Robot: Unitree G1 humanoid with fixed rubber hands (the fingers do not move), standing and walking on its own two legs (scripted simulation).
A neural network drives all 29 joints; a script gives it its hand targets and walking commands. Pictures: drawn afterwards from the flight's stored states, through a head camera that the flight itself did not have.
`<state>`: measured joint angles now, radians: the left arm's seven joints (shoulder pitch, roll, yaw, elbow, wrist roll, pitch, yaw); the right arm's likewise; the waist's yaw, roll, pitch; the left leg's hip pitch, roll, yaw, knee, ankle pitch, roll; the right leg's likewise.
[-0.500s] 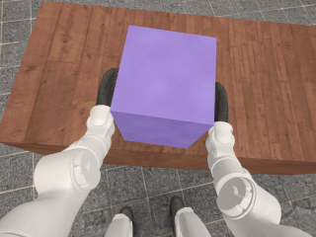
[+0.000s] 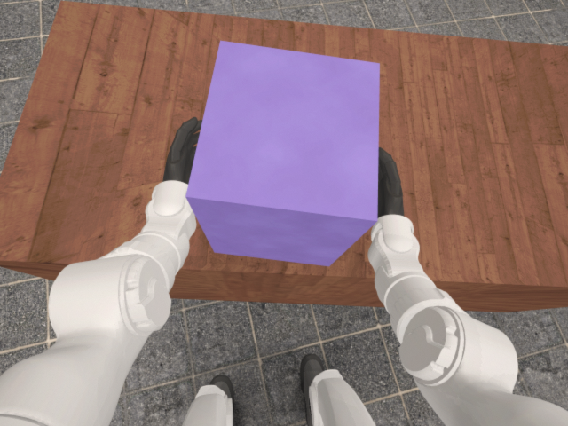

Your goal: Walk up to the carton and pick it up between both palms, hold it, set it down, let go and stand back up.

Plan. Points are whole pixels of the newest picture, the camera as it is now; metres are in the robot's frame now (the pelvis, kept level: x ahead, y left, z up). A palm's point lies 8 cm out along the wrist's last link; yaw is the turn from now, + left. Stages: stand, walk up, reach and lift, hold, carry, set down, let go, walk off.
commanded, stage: set down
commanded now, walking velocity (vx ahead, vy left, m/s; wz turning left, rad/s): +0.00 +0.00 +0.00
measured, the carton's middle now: (284, 172) +0.47 -0.03 -0.05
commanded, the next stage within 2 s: none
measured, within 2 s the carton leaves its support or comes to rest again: neither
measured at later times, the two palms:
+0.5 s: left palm (136, 168) +0.49 +0.18 -0.05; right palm (415, 178) +0.45 -0.22 -0.04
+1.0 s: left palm (104, 113) +0.49 +0.18 +0.08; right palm (458, 144) +0.44 -0.22 +0.07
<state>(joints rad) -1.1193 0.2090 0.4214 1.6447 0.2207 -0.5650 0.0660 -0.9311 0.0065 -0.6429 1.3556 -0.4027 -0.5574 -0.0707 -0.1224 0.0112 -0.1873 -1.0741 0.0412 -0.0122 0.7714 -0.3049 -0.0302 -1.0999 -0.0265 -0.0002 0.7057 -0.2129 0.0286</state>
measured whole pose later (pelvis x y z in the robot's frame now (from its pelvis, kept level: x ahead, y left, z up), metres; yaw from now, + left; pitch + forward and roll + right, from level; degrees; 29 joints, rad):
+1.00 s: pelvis -0.02 +0.00 -0.01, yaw +1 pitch +29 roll +0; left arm -1.32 0.33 -0.29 1.73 -0.48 -0.36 0.00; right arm -1.11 -0.27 0.05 1.41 0.35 -0.25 -0.07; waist -0.11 0.00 -0.27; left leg -1.04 0.03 -0.02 0.86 -0.33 -0.03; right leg -1.08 -0.03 0.00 0.81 -0.25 0.03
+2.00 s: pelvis -0.01 +0.00 +0.04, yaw +0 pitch +13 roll -2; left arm -0.25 0.13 0.09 0.96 -0.08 -0.45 -0.08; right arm -0.17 -0.02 0.01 1.05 0.17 -0.68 -0.19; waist -0.03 0.03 -0.05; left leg -0.56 0.06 -0.01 0.57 -0.24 -0.03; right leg -0.56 0.00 0.00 0.45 -0.12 0.03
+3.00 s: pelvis +0.05 +0.00 +0.05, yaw -1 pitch -6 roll -1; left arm 0.18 0.20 -0.04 0.62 -0.09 -0.17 -0.05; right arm 0.16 -0.13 -0.02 0.80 0.09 -0.40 -0.05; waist 0.02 0.02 0.07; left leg -0.01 0.06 0.02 0.45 -0.33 -0.03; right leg -0.05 -0.01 0.02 0.40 -0.24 0.03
